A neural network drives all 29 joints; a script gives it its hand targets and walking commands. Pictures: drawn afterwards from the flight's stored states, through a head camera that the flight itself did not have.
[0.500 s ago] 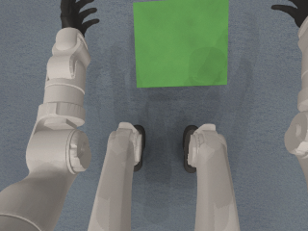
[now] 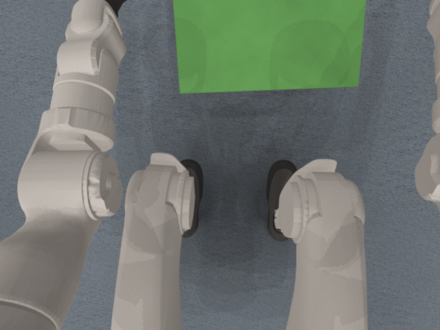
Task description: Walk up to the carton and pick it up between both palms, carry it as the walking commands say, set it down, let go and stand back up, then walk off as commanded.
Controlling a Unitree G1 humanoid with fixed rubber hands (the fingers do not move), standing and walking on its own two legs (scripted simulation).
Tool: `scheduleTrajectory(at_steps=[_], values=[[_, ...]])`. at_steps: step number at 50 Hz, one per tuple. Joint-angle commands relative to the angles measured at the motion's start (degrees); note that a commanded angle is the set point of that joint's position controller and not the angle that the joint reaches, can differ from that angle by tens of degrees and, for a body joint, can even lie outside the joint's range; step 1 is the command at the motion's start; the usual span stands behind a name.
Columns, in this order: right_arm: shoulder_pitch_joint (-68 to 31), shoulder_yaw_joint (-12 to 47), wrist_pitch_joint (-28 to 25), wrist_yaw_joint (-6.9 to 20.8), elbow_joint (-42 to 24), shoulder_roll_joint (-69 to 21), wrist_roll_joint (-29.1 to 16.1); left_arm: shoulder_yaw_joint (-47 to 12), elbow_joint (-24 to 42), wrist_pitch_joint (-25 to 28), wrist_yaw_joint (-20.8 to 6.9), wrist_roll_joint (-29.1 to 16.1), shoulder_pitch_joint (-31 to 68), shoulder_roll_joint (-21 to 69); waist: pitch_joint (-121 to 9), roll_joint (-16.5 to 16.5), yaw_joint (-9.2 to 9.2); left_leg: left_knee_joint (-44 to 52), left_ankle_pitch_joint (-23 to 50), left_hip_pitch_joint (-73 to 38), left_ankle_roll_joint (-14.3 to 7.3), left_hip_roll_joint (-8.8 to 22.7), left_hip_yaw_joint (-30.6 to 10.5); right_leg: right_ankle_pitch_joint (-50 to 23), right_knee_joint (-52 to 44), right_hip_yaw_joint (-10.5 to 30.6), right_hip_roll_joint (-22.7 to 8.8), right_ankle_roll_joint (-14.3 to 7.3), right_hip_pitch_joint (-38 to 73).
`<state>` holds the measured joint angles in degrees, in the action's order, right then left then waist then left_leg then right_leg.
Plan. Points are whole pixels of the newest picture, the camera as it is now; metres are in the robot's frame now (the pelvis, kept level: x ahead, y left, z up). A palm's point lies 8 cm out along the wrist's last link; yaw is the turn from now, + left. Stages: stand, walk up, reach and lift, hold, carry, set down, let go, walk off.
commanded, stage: reach and lift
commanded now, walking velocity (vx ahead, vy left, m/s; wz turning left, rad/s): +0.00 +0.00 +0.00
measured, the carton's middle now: (262, 18) +0.54 -0.05 -0.31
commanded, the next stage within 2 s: none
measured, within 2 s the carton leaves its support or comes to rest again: leaves its support in 1.96 s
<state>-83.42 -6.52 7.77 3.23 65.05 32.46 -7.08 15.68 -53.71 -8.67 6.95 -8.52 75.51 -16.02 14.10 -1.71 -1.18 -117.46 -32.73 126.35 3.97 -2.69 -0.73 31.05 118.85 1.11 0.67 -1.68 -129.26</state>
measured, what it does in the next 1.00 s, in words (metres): lowers itself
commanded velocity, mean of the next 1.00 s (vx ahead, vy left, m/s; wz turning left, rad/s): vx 0.00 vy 0.00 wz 0.00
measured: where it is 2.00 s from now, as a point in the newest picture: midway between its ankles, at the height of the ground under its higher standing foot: (232, 212)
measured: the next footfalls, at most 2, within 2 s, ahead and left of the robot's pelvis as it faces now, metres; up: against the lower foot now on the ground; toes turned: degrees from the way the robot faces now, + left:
none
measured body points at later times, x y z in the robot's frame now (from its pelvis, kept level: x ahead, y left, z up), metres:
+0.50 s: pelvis +0.00 +0.01 -0.05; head +0.37 -0.03 +0.18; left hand +0.55 +0.18 -0.24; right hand +0.55 -0.26 -0.25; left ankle +0.11 +0.13 -0.37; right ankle +0.11 -0.11 -0.37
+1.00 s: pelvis -0.01 +0.01 -0.05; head +0.37 -0.03 +0.18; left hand +0.55 +0.15 -0.24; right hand +0.55 -0.24 -0.24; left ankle +0.11 +0.13 -0.37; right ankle +0.11 -0.11 -0.37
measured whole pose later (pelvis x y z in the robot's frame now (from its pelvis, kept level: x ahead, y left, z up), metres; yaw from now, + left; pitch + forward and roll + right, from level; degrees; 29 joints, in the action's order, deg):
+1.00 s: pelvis -0.01 +0.01 -0.05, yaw +0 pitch +34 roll +3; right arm -89.8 0.9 3.1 0.4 73.3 32.0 -13.8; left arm 7.7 -65.9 -3.5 8.8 -15.2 85.7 -16.0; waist 26.0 -3.3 -0.3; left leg -128.1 -33.4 128.8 2.8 -2.8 0.5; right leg 32.2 129.3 1.0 -2.1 -2.0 -131.2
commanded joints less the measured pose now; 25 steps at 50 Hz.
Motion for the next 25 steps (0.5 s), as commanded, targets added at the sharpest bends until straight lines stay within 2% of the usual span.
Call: scheduleTrajectory(at_steps=[1,10,14,19,25], values=[[-16.2,0.2,-1.8,-0.6,-5.0,9.0,-1.3,-0.3,4.8,1.9,0.4,-0.7,13.2,-8.2,-67.6,7.3,0.03,4.3,16.3,-26.8,-0.7,-0.3,5.6,-20.0,-7.7,0.0,-1.4,2.7,42.6],[-18.5,2.6,-3.7,-1.1,-0.4,10.0,-3.9,-2.8,-0.3,3.8,1.0,-2.7,16.3,-8.8,-61.7,6.0,0.35,-0.8,16.9,-27.2,-0.7,0.1,4.4,-18.2,-2.3,0.5,-2.2,2.6,36.8],[-20.0,2.1,-4.9,-0.9,0.7,11.0,-4.6,-4.3,-2.8,4.7,1.2,-3.6,18.2,-8.4,-57.8,3.6,1.32,-2.7,16.7,-27.8,-0.7,0.5,3.9,-16.8,-0.6,0.7,-2.6,2.2,33.1],[-19.4,2.4,-5.6,-1.3,1.8,11.3,-4.5,-6.6,-3.4,5.2,0.9,-6.0,18.9,-6.9,-57.2,3.7,3.68,-4.2,18.2,-27.1,-0.6,0.3,3.6,-19.7,0.8,0.7,-3.1,1.7,34.8],[-18.6,3.7,-5.5,-1.0,1.5,9.9,-5.4,-6.0,-5.2,5.5,1.2,-6.0,16.8,-7.3,-56.2,5.1,2.06,-4.9,18.4,-26.0,-1.1,0.1,3.9,-20.1,1.6,0.9,-3.3,2.0,34.4]])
